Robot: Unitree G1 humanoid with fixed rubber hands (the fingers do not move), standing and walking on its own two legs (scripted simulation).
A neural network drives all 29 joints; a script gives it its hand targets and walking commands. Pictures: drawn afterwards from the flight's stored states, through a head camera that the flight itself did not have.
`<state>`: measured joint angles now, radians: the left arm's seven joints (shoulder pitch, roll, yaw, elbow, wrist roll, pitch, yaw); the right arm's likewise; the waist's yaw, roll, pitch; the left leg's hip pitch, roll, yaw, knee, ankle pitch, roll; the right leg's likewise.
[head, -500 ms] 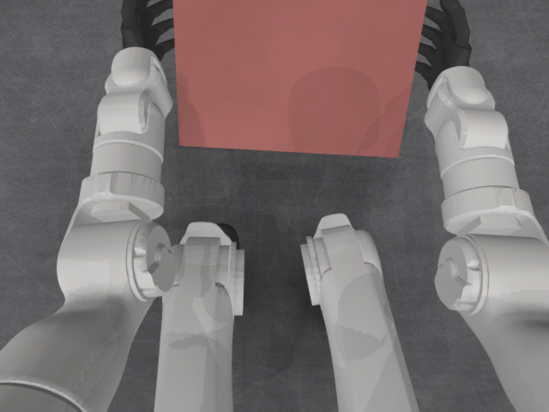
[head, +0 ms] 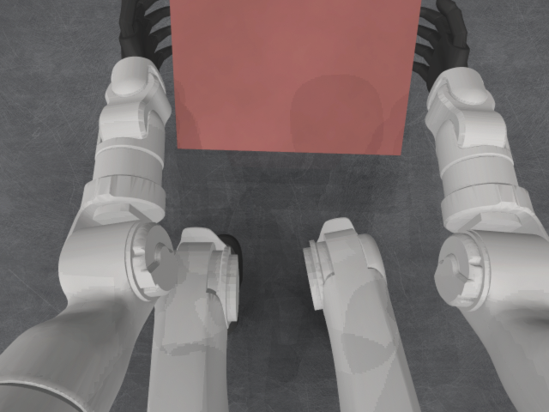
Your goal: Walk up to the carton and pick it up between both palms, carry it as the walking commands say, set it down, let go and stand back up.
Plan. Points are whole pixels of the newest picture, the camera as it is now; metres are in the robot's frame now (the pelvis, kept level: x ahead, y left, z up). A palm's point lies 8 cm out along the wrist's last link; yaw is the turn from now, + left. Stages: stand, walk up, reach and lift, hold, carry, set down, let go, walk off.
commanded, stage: set down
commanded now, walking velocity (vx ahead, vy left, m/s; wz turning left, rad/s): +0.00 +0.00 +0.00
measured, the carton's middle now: (289, 72) +0.54 -0.03 -0.23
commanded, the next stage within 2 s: none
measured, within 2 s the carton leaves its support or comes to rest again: rests again in 0.60 s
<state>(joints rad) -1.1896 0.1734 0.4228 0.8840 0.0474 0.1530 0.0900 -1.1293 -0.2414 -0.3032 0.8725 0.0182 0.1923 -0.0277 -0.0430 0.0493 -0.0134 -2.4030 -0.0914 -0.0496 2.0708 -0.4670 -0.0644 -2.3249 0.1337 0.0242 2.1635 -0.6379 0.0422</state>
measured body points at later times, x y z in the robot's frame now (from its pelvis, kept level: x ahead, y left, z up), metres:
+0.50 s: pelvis +0.01 +0.00 +0.00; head +0.35 -0.02 +0.30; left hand +0.56 +0.15 -0.14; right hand +0.52 -0.22 -0.15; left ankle +0.13 +0.12 -0.35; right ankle +0.09 -0.11 -0.35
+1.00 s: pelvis +0.01 +0.00 -0.01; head +0.35 -0.02 +0.28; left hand +0.56 +0.15 -0.15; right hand +0.52 -0.22 -0.16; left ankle +0.13 +0.12 -0.35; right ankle +0.09 -0.11 -0.35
